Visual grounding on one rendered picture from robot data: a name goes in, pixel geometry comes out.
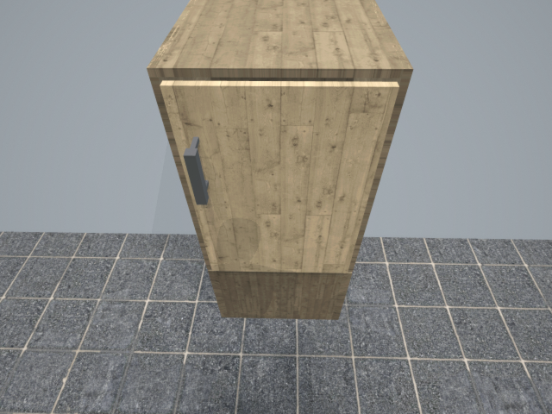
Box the cupboard door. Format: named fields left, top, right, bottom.
left=160, top=80, right=399, bottom=273

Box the handle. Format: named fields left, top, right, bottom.
left=183, top=137, right=209, bottom=204

